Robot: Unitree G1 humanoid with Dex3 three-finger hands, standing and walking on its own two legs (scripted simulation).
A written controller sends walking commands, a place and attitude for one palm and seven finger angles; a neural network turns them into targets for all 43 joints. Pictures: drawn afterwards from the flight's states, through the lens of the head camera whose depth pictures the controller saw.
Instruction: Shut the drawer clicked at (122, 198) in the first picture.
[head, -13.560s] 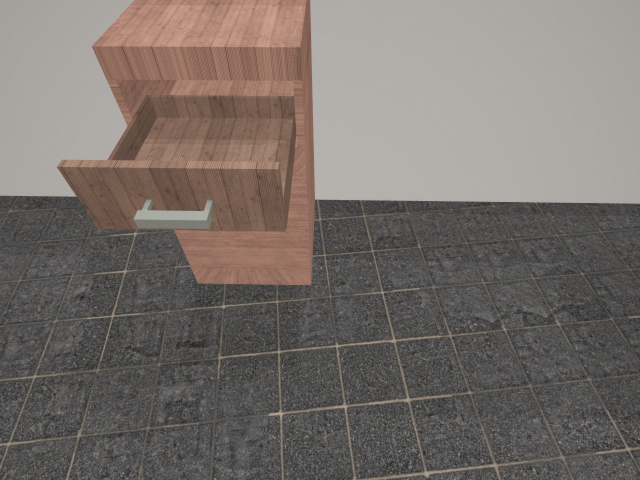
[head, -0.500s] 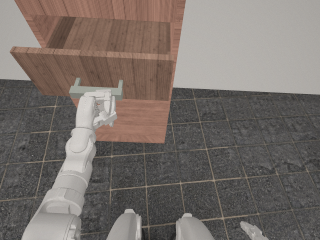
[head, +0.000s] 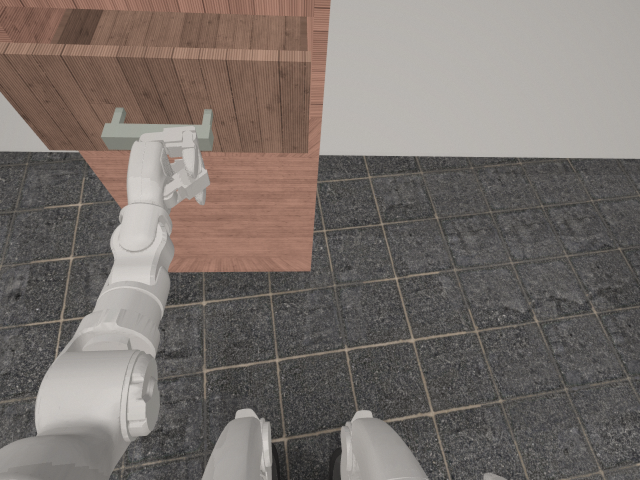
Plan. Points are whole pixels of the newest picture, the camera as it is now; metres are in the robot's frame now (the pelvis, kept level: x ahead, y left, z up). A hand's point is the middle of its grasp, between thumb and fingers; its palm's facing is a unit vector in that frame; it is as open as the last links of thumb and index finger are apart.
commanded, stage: push the drawer shut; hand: left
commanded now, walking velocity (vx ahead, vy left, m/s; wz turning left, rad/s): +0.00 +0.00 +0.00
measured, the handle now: (162, 126) +0.56 +0.18 +0.06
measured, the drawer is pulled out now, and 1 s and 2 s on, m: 0.08 0.00 0.00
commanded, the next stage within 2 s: pull the fist back off the drawer in 1.10 s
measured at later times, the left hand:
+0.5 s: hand (202, 135) +0.54 +0.13 +0.06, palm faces -0.04 -1.00 -0.04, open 3.0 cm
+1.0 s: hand (195, 120) +0.57 +0.14 +0.06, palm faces -0.03 -1.00 -0.04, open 2.9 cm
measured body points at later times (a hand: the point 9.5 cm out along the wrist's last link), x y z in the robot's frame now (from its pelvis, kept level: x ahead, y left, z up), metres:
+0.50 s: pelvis +0.00 +0.00 -0.01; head +0.15 +0.02 +0.41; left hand +0.54 +0.18 +0.06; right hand -0.01 -0.26 -0.12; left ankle +0.05 +0.10 -0.64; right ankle +0.02 -0.09 -0.64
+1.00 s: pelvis -0.01 +0.02 -0.02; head +0.16 +0.05 +0.39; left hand +0.57 +0.19 +0.06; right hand -0.05 -0.24 -0.12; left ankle +0.05 +0.10 -0.64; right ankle +0.02 -0.09 -0.64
